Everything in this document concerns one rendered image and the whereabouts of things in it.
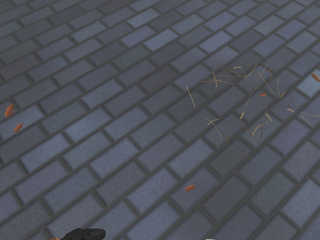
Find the left robot hand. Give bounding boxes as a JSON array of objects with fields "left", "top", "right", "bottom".
[{"left": 60, "top": 228, "right": 106, "bottom": 240}]

